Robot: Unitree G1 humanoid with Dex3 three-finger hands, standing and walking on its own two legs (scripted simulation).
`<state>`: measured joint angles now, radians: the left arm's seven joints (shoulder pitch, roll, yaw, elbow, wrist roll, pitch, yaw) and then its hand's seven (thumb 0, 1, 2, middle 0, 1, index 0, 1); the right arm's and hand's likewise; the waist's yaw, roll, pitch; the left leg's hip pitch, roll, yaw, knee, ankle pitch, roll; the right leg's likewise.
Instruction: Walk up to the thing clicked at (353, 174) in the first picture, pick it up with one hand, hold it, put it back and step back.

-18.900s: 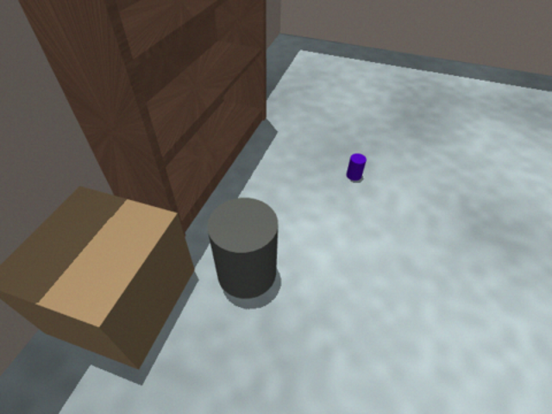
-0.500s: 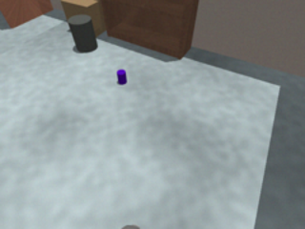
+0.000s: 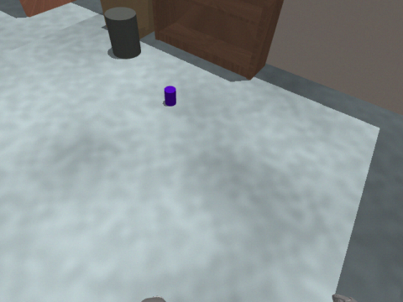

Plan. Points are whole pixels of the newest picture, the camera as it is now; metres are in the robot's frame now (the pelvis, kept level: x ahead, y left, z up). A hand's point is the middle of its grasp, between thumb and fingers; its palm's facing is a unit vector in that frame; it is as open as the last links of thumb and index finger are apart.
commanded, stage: walk up
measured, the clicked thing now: (170, 96) +1.52 +0.22 -0.69
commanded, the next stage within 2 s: stand in 0.88 s
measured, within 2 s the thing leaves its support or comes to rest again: neither
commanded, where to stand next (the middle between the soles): +0.09 -0.03 m, yaw -1 degrees
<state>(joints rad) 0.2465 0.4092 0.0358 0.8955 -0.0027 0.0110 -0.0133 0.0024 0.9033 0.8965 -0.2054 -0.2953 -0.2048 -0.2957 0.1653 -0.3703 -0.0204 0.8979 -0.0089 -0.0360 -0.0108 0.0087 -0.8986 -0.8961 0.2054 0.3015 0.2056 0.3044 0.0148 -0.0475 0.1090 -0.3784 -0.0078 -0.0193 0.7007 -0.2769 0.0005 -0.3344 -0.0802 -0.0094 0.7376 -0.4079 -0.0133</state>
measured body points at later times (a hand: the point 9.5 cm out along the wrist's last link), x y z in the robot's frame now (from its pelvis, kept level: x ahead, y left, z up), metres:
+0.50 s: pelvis +0.02 -0.01 +0.02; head +0.04 +0.00 +0.47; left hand +0.11 +0.30 -0.11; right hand +0.10 -0.31 -0.11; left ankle +0.05 +0.12 -0.71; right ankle +0.03 -0.15 -0.71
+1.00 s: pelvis +0.02 -0.01 +0.03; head +0.04 -0.01 +0.48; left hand +0.07 +0.30 -0.11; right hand +0.14 -0.31 -0.10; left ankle +0.05 +0.12 -0.71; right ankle +0.03 -0.15 -0.71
